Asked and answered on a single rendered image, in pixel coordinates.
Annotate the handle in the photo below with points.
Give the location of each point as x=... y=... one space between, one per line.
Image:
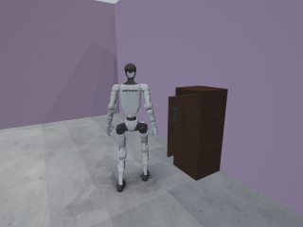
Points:
x=176 y=111

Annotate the robot right forearm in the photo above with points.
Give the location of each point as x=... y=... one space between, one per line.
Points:
x=152 y=117

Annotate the robot left hand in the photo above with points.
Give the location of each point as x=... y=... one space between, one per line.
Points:
x=109 y=128

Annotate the cupboard door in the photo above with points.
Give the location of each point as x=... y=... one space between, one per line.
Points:
x=182 y=135

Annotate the robot right upper arm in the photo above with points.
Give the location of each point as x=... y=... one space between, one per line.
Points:
x=147 y=96

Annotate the robot right hand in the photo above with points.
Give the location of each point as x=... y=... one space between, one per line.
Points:
x=155 y=132

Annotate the robot left forearm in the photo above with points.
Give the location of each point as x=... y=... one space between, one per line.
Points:
x=110 y=115

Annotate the robot head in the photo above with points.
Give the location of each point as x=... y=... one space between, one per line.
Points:
x=130 y=68

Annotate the robot right foot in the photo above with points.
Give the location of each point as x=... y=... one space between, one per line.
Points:
x=145 y=177

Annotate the robot left upper arm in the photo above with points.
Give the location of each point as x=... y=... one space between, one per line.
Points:
x=113 y=97

